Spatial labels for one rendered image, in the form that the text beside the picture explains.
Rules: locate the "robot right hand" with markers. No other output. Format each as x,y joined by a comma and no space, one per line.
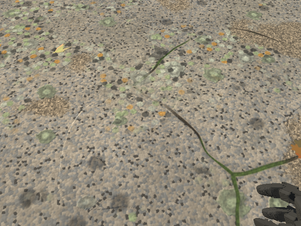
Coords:
286,192

